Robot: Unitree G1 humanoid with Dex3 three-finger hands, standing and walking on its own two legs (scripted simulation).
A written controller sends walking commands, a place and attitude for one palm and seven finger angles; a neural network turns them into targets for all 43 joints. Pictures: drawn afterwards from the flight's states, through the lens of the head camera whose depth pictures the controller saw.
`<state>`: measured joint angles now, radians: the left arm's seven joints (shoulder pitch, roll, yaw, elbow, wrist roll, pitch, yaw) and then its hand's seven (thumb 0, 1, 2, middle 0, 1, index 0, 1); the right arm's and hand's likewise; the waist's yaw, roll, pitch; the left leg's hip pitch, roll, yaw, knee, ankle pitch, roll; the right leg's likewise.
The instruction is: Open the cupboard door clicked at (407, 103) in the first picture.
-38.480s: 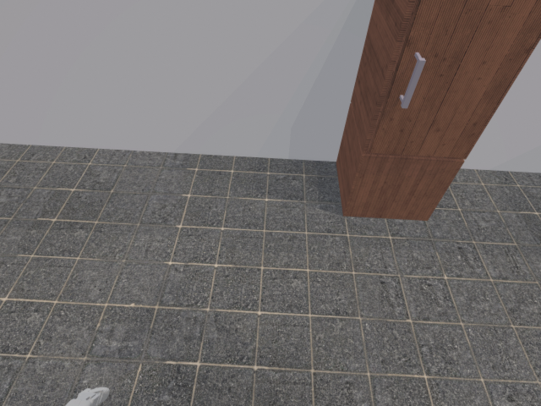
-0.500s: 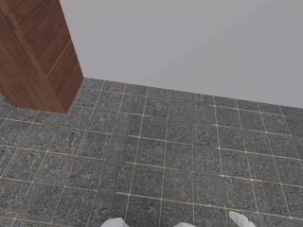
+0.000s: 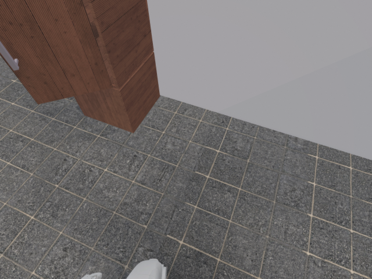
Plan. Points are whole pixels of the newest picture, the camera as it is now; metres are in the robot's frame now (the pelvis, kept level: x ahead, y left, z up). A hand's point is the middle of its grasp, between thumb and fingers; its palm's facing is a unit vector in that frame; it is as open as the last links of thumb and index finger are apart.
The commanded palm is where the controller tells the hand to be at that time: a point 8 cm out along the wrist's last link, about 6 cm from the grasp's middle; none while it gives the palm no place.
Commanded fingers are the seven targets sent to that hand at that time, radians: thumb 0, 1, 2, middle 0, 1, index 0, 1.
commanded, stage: turn to face it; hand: left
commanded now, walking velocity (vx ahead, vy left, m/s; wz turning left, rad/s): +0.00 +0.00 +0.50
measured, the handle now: (4, 48) +0.87 +0.74 -0.03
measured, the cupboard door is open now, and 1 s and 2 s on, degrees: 43 43 43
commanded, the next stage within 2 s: take the last steps up to it in 0.52 s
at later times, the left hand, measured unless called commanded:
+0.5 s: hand out of the picture +0.06 +0.22 -0.16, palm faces +0.22 -0.94 -0.26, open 7.4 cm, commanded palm none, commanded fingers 0.00 0.90 0.90 -0.20 -0.30 -0.20 -0.30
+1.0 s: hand out of the picture -0.08 +0.17 -0.17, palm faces +0.46 -0.86 -0.21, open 7.4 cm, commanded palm none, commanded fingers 0.00 0.90 0.90 -0.20 -0.30 -0.20 -0.30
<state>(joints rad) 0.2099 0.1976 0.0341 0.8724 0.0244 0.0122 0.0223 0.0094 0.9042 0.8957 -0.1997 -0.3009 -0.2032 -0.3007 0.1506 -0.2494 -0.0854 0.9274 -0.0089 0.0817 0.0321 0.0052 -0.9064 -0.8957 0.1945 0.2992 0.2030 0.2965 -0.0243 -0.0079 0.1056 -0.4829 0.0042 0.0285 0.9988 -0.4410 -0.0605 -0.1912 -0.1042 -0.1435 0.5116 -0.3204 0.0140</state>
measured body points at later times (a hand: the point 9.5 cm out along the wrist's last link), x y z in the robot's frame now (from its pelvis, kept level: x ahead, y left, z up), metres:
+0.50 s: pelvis +0.02 +0.00 +0.00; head +0.05 +0.01 +0.45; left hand +0.05 +0.27 -0.14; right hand +0.14 -0.22 -0.14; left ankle +0.02 +0.12 -0.74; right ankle +0.03 -0.14 -0.71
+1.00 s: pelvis +0.05 +0.02 +0.00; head +0.07 +0.04 +0.45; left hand -0.10 +0.22 -0.15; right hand +0.24 -0.17 -0.13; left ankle +0.04 +0.16 -0.72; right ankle +0.03 -0.13 -0.74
